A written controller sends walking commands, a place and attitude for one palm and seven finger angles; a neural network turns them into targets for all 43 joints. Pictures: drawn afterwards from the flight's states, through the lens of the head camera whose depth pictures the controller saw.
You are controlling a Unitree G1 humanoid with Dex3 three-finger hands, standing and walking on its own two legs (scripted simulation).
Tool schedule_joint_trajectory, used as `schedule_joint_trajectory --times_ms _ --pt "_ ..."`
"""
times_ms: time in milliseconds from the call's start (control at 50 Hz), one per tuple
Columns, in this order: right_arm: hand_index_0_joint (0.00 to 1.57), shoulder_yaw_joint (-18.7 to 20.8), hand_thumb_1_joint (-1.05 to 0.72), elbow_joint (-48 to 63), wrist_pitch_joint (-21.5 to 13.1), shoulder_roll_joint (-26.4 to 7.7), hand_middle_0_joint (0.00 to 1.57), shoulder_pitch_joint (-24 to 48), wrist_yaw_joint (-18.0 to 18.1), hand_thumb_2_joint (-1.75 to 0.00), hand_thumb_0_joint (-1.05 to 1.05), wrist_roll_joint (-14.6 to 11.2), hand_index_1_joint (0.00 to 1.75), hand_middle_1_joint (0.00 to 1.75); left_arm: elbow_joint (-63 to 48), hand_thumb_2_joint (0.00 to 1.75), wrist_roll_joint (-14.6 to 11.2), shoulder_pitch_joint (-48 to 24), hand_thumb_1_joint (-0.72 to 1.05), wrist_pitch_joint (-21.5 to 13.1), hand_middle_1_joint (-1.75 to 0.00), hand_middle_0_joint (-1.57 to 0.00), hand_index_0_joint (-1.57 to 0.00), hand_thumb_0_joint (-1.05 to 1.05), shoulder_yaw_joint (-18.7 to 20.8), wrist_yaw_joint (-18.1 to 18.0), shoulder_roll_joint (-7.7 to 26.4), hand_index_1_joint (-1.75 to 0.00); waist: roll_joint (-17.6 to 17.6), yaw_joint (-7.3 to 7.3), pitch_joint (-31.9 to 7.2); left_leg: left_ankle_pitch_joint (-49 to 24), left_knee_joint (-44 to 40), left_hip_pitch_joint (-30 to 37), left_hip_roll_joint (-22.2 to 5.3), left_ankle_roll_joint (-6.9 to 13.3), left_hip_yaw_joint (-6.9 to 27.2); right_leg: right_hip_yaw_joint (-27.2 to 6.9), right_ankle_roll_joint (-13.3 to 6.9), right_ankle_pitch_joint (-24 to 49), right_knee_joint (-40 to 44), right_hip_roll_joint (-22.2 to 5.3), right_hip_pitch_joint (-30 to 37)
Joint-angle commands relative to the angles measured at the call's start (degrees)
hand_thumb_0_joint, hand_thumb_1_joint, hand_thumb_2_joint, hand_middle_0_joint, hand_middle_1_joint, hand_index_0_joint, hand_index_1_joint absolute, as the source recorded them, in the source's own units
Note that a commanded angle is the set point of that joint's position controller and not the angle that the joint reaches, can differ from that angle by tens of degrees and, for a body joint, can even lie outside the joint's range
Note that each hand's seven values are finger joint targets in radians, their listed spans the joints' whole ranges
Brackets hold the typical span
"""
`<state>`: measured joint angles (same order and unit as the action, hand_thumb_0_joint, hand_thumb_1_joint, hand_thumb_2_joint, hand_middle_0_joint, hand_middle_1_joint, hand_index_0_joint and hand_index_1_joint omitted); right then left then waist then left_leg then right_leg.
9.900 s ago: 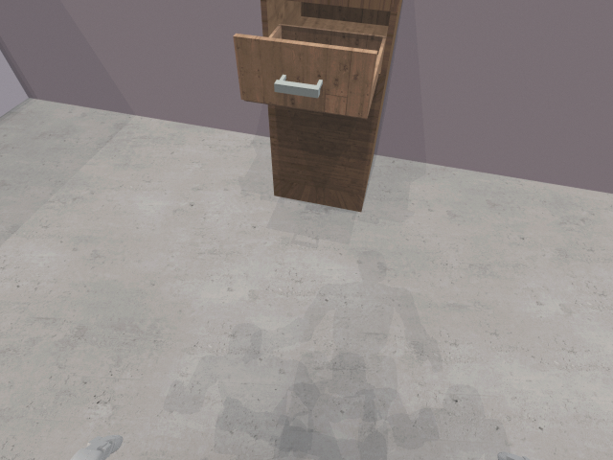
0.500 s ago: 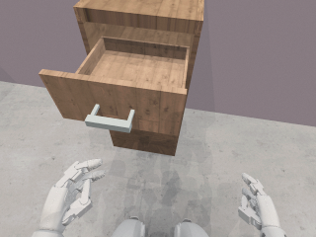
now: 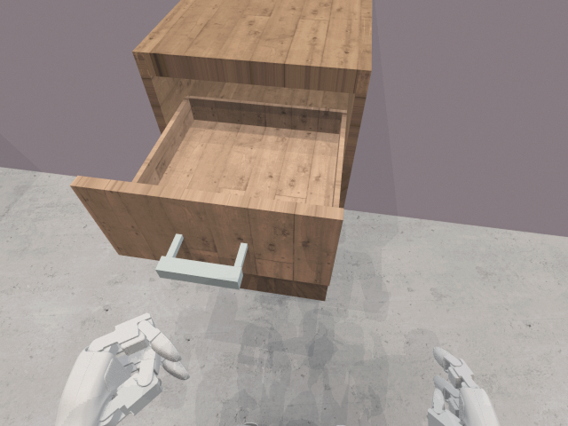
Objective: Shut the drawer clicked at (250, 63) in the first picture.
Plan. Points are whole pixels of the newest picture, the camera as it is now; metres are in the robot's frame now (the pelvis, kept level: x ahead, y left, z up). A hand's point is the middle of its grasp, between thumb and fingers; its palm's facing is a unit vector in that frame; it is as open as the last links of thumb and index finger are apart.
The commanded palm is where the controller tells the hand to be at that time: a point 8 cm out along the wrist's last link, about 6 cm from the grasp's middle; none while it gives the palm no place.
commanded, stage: raise the hand and make a fist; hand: left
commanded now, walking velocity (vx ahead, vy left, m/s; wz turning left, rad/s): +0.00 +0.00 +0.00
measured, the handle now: (205, 259) +0.34 +0.14 +0.04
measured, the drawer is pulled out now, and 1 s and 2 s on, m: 0.29 0.29 0.29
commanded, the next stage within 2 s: bring the fist close to the handle in 0.94 s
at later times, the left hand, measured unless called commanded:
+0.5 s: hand (158, 401) +0.14 +0.13 +0.12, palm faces -0.10 -0.99 -0.05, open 3.2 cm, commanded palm +0.11 +0.18 +0.14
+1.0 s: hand (162, 373) +0.16 +0.13 +0.13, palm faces -0.05 -1.00 -0.06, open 3.3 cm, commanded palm +0.12 +0.18 +0.14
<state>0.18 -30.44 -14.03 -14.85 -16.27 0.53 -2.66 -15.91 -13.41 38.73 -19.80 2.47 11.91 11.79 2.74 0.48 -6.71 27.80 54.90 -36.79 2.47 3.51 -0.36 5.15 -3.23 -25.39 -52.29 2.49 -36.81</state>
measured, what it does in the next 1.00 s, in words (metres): stands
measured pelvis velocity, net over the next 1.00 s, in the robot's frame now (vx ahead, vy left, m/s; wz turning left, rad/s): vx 0.01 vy -0.01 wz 0.00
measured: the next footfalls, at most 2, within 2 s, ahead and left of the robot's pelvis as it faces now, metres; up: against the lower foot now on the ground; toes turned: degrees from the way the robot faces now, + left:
none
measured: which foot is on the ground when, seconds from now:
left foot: down 0.00-1.00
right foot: down 0.00-1.00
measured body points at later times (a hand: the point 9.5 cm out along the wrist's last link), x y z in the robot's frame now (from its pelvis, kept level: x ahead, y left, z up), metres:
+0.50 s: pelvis +0.00 +0.02 +0.00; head +0.02 +0.00 +0.45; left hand +0.14 +0.18 +0.13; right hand +0.22 -0.18 -0.04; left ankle -0.01 +0.08 -0.69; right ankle +0.01 -0.08 -0.69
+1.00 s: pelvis +0.01 -0.01 +0.01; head +0.01 -0.02 +0.46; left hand +0.16 +0.18 +0.14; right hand +0.19 -0.23 -0.05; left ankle -0.01 +0.08 -0.69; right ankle +0.01 -0.08 -0.69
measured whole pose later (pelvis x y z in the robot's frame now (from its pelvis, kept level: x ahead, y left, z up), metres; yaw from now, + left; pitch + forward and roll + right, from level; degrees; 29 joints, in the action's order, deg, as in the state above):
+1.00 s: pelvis +0.01 -0.01 +0.01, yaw +0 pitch +6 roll -1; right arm -1.4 -27.6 -13.6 -14.1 -16.1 0.8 -3.6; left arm -30.6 -12.1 44.2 -11.9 -0.3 8.4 11.8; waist 4.0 -0.2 -6.9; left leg 26.9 50.2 -29.2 2.4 3.1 0.0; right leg 5.1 -3.6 -24.7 -47.7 2.8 -29.3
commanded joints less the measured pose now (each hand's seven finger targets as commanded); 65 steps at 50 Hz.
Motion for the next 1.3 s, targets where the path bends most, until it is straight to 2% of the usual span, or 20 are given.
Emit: schedule_joint_trajectory --times_ms 0,80,120,180,260,380,520,600,680,700,740,820,860,940,960,1020,1100,1160,1220,1280 --pt "0.20 2.78 -0.90 11.26 -4.65 -4.72 0.20 5.14 0.07 -0.90 0.00 -0.20 0.30 0.30 -16.08 0.90 0.25 3.57 0.90 -3.58 -1.36 -1.18 -1.18 0.00 -1.38 2.09 2.70 -1.36 -2.96 0.35 -9.30 -21.96 -6.94 5.97 -2.35 -0.90 3.70 -3.93 2.63 19.35 6.91 -2.33 7.62" --pt "0.20 3.10 -0.90 12.35 -3.26 -3.69 0.20 5.35 -0.25 -0.90 0.00 -0.16 0.30 0.30 -22.42 0.90 2.01 6.91 0.90 -2.53 -1.45 -1.26 -1.26 0.00 0.43 -1.49 4.43 -1.45 -0.23 -1.69 -12.06 -31.09 -7.72 10.16 -3.34 -2.12 4.38 -2.13 1.92 20.45 4.61 -1.89 7.63" --pt "0.20 3.09 -0.90 13.07 -2.34 -2.80 0.20 5.28 -0.66 -0.90 0.00 -0.23 0.30 0.30 -24.02 0.90 2.17 10.24 0.90 -1.83 -1.49 -1.30 -1.30 0.00 -0.93 -2.67 2.17 -1.49 0.45 -2.21 -11.68 -34.70 -8.20 11.66 -3.87 -2.95 4.62 -1.45 1.85 20.73 4.46 -1.89 7.30" --pt "0.20 2.97 -0.90 13.77 -1.44 -2.73 0.20 6.32 -1.16 -0.90 0.00 -0.40 0.30 0.30 -25.20 0.90 2.83 13.29 0.90 -0.51 -1.56 -1.36 -1.36 0.00 -4.01 -2.83 -0.28 -1.56 -1.98 -1.81 -9.09 -36.94 -8.49 12.41 -4.47 -3.26 5.07 -1.01 2.07 20.84 4.90 -1.75 6.55" --pt "0.20 2.36 -0.90 15.34 -0.91 -3.36 0.20 6.57 -1.65 -0.90 0.00 -0.35 0.30 0.30 -28.73 0.90 4.16 12.49 0.90 1.86 -1.60 -1.40 -1.40 0.00 -8.95 -1.07 -1.44 -1.60 -2.09 -0.65 -5.81 -32.70 -9.56 11.85 -4.72 -3.49 6.23 -0.64 2.43 16.62 5.52 -1.78 4.48" --pt "0.20 1.66 -0.90 17.17 1.10 -3.52 0.20 7.58 -1.00 -0.90 0.00 -0.49 0.30 0.30 -31.33 0.90 5.68 10.77 0.90 4.79 -1.60 -1.40 -1.40 0.00 -5.34 -3.24 3.00 -1.60 -1.57 -1.46 -4.15 -20.17 -11.88 9.42 -4.38 -3.61 6.61 -1.08 1.88 9.52 6.30 -1.50 4.84" --pt "0.20 0.26 -0.90 17.84 -0.15 -3.70 0.20 7.29 -0.30 -0.90 0.00 -0.89 0.30 0.30 -35.10 0.90 3.31 5.99 0.90 4.25 -1.60 -1.40 -1.40 0.00 -7.01 -5.03 0.57 -1.60 -1.93 -0.68 -2.34 -7.89 -14.11 8.48 -4.33 -2.51 7.67 -1.35 1.87 2.15 8.53 -1.56 4.72" --pt "0.20 0.41 -0.90 16.83 -0.81 -3.98 0.20 7.09 -0.01 -0.90 0.00 -1.07 0.30 0.30 -29.24 0.90 4.22 7.86 0.90 6.56 -1.60 -1.40 -1.40 0.00 -8.03 -4.47 -0.23 -1.60 -4.36 -0.30 0.38 -7.25 -14.01 6.19 -3.70 -1.63 6.35 -2.15 1.73 1.95 10.68 -1.89 6.15" --pt "0.20 0.75 -0.90 16.70 0.23 -3.82 0.20 8.16 0.39 -0.90 0.00 -1.27 0.30 0.30 -28.00 0.90 5.19 8.80 0.90 9.12 -1.60 -1.40 -1.40 0.00 -2.45 -4.95 4.94 -1.60 -2.58 -2.03 0.07 -8.30 -14.24 5.55 -2.94 -1.47 4.57 -3.43 1.32 2.34 11.98 -2.39 9.26" --pt "0.20 0.44 -0.90 17.16 0.35 -3.48 0.20 8.20 0.41 -0.90 0.00 -1.15 0.30 0.30 -28.81 0.90 4.81 8.56 0.90 9.31 -1.60 -1.40 -1.40 0.00 -3.28 -4.92 3.64 -1.60 -2.47 -1.89 -0.18 -8.94 -14.29 5.98 -2.76 -1.32 4.07 -3.41 1.41 3.12 12.25 -2.55 9.83" --pt "0.20 0.35 -0.90 16.96 0.30 -3.21 0.20 7.75 0.61 -0.90 0.00 -1.12 0.30 0.30 -30.27 0.90 3.64 7.27 0.90 8.74 -1.60 -1.40 -1.40 0.00 -1.70 -5.36 3.91 -1.60 -1.30 -1.96 -1.39 -10.04 -13.89 7.03 -2.64 -1.25 3.52 -3.56 1.43 4.34 12.63 -2.44 10.37" --pt "0.20 0.48 -0.90 15.16 -1.40 -3.29 0.20 6.94 0.93 -0.90 0.00 -1.02 0.30 0.30 -30.03 0.90 0.91 5.53 0.90 5.69 -1.60 -1.40 -1.40 0.00 0.73 -5.69 4.11 -1.60 -2.60 -1.38 -1.92 -11.98 -13.01 7.63 -2.62 -1.22 3.34 -3.91 1.69 6.74 13.55 -2.22 10.70" --pt "0.20 0.62 -0.90 14.46 -2.55 -3.66 0.20 6.75 0.75 -0.90 0.00 -1.07 0.30 0.30 -29.30 0.90 0.20 6.61 0.90 4.17 -1.60 -1.40 -1.40 0.00 0.01 -4.74 3.37 -1.60 -2.99 -0.97 -2.36 -13.00 -12.34 8.16 -2.57 -1.15 3.30 -3.88 1.90 8.41 13.45 -2.21 10.36" --pt "0.20 0.94 -0.90 13.18 -4.06 -4.28 0.20 6.82 0.43 -0.90 0.00 -1.05 0.30 0.30 -25.86 0.90 0.74 6.89 0.90 3.75 -1.60 -1.40 -1.40 0.00 -1.63 -2.35 3.16 -1.60 -3.19 -0.23 -1.65 -13.64 -11.81 7.76 -2.31 -0.90 3.30 -4.95 2.28 10.23 14.11 -2.74 10.46" --pt "0.20 1.03 -0.90 12.99 -4.01 -4.34 0.20 6.78 0.55 -0.90 0.00 -1.05 0.30 0.30 -24.74 0.90 0.88 6.84 0.90 4.11 -1.60 -1.40 -1.40 0.00 -1.01 -1.89 3.76 -1.60 -4.71 -0.17 -1.56 -13.69 -11.58 7.51 -2.21 -0.78 3.23 -5.59 2.52 10.72 14.66 -2.97 10.75" --pt "0.20 1.12 -0.90 12.92 -3.59 -4.05 0.20 7.58 0.76 -0.90 0.00 -1.15 0.30 0.30 -24.47 0.90 1.43 7.22 0.90 4.99 -1.60 -1.40 -1.40 0.00 1.28 -0.81 5.91 -1.60 -4.21 -0.88 -2.64 -14.89 -11.59 7.81 -1.89 -0.71 2.72 -6.96 2.78 13.18 15.18 -3.63 12.87" --pt "0.20 0.98 -0.90 12.02 -2.75 -3.83 0.20 7.68 1.18 -0.90 0.00 -0.91 0.30 0.30 -21.41 0.90 0.02 4.88 0.90 4.79 -1.60 -1.40 -1.40 0.00 3.03 -0.67 4.75 -1.60 -5.13 -0.77 -2.32 -15.82 -11.48 7.42 -1.65 -0.94 2.64 -6.23 2.91 15.80 14.65 -3.31 13.10" --pt "0.20 0.87 -0.90 11.91 -3.11 -3.88 0.20 7.29 1.05 -0.90 0.00 -0.72 0.30 0.30 -21.16 0.90 -0.93 3.72 0.90 2.83 -1.60 -1.40 -1.40 0.00 2.02 -0.23 3.37 -1.60 -4.38 -0.45 -3.58 -16.88 -10.85 7.91 -1.54 -1.07 2.66 -5.64 3.07 18.57 13.65 -3.22 12.75" --pt "0.20 0.92 -0.90 11.55 -3.74 -4.09 0.20 6.64 0.63 -0.90 0.00 -0.45 0.30 0.30 -20.91 0.90 -0.28 1.54 0.90 0.76 -1.60 -1.40 -1.40 0.00 -0.34 0.07 2.43 -1.60 -1.22 0.24 -4.82 -18.31 -10.14 9.04 -1.65 -1.03 2.88 -4.91 2.64 19.04 12.22 -2.86 11.22" --pt "0.20 1.15 -0.90 11.25 -3.48 -4.71 0.20 6.28 0.33 -0.90 0.00 -0.19 0.30 0.30 -17.99 0.90 0.96 0.33 0.90 0.07 -1.60 -1.40 -1.40 0.00 -1.92 0.31 2.27 -1.60 -2.98 1.04 -4.62 -18.31 -9.37 7.93 -1.73 -0.92 3.28 -4.58 2.50 18.43 11.40 -2.54 9.66"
